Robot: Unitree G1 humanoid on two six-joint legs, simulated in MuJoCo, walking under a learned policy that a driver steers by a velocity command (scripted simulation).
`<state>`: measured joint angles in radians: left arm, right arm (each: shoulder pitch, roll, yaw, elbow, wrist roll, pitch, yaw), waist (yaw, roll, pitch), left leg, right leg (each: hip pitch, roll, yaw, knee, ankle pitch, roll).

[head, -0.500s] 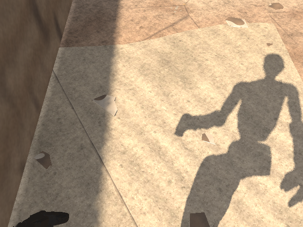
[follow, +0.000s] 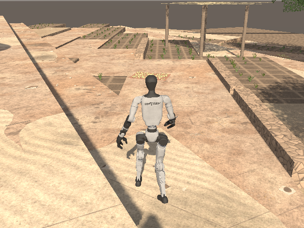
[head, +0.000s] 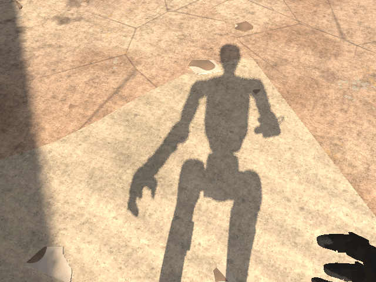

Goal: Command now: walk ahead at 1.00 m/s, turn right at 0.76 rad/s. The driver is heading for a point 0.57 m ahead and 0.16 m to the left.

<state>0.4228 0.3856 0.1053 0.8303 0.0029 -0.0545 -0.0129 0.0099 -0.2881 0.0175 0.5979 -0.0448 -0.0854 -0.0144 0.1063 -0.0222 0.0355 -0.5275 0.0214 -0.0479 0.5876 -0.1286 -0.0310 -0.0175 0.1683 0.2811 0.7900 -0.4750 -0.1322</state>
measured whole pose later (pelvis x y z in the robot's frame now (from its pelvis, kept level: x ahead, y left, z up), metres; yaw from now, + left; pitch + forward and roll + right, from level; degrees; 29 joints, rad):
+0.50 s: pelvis +0.43 +0.01 +0.03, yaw +8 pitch +2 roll -1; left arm 0.22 0.26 0.01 0.73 0.05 -0.08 0.00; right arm 0.36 -0.31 -0.06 0.83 -0.01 -0.04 0.03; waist -0.04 0.04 -0.01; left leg -0.44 0.01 -0.03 1.22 -0.32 0.08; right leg -0.27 -0.01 -0.07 0.52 -0.28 -0.01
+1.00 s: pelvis +0.70 +0.08 +0.02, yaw +15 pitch +2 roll +0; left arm 0.13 0.29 0.03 0.77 0.00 -0.01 0.05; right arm 0.13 -0.24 -0.02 0.77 -0.03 -0.04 0.03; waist -0.02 -0.01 0.06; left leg -0.37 -0.10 -0.01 0.45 -0.10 0.08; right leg -0.52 -0.08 0.07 0.88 -0.38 0.08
